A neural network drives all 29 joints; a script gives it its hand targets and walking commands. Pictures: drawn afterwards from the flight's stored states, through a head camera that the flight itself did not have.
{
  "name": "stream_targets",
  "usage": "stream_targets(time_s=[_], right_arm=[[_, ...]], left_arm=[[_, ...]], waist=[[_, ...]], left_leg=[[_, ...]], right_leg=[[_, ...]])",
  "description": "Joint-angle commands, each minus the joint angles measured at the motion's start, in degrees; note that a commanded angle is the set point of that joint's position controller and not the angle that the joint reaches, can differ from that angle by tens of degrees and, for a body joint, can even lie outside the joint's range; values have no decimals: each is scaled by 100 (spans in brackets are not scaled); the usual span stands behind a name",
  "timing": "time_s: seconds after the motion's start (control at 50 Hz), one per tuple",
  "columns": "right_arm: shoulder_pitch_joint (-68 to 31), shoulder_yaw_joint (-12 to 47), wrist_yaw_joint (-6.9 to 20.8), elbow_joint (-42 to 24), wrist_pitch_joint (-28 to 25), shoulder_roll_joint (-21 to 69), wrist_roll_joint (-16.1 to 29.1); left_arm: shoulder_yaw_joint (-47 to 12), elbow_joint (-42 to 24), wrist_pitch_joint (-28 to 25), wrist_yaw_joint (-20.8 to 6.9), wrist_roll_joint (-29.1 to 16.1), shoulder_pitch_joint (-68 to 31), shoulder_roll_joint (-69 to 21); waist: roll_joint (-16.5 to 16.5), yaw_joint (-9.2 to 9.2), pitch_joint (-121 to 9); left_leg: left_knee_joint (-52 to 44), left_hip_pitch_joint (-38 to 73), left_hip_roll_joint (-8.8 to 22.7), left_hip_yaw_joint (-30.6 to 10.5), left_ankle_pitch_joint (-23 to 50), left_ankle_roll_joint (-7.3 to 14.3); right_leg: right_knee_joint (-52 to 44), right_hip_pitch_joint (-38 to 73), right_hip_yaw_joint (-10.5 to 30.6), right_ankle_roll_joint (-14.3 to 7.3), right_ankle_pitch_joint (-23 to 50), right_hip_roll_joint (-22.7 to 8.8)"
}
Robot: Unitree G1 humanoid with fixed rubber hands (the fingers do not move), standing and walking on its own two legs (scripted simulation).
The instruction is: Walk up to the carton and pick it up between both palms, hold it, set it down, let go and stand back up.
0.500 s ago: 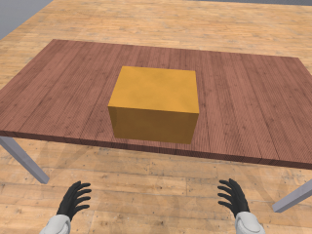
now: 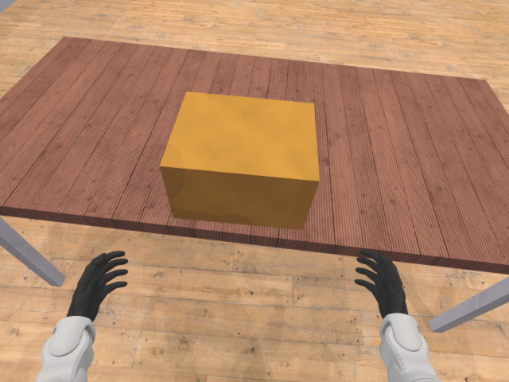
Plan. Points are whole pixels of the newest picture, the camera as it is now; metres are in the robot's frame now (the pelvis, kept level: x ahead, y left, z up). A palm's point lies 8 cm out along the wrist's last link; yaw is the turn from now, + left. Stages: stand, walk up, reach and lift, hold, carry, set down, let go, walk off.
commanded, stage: reach and lift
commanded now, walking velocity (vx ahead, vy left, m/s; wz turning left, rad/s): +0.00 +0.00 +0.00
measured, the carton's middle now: (244, 160) +0.57 +0.03 -0.04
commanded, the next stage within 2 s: none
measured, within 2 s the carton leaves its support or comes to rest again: neither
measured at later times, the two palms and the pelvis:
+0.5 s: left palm (101, 246) +0.33 +0.27 -0.01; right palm (393, 257) +0.32 -0.23 -0.01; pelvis +0.00 +0.00 +0.00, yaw -1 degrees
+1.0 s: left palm (112, 198) +0.40 +0.26 +0.03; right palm (394, 214) +0.38 -0.23 +0.03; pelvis -0.01 +0.01 +0.00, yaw -1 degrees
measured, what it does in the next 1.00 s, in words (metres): stands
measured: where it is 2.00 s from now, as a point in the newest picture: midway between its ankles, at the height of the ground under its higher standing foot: outside the picture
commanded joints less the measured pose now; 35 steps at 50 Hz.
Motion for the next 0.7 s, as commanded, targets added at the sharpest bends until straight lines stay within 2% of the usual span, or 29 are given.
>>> stream_targets(time_s=[0.0, 0.12, 0.24, 0.38, 0.68], right_arm=[[-1221, -94, -9, -641, -466, -847, 170], [-1608, -35, 24, -558, -642, -1028, 345], [-2175, -22, 116, -476, -348, -1251, 412], [-2580, 68, 95, -451, -131, -1357, 590], [-3869, 91, 45, -385, 419, -1668, 739]], left_arm=[[307, -483, -469, -39, -158, -1247, 1166], [259, -217, -722, -58, -323, -1734, 1250], [42, 5, -578, 9, -538, -2453, 1304], [180, 151, -382, 35, -422, -2960, 1302], [128, 692, -15, 100, -449, -4484, 1301]], waist=[[464, 29, -1811], [482, 42, -2225], [481, -1, -2743], [539, 50, -3375], [443, -41, -3976]], left_leg=[[-308, 635, -315, 135, 2389, -270], [-230, 596, -311, 159, 2558, -350], [-323, 761, -259, 160, 2515, -424], [-314, 866, -297, 158, 3275, -415], [-544, 846, -321, 163, 3315, -362]], right_leg=[[-386, 769, 240, 134, 1671, 139], [-334, 460, 223, 148, 1705, 162], [-501, -2, 144, 164, 1432, 150], [-612, 137, 157, 178, 2203, 170], [-824, 194, 102, 245, 2443, 137]])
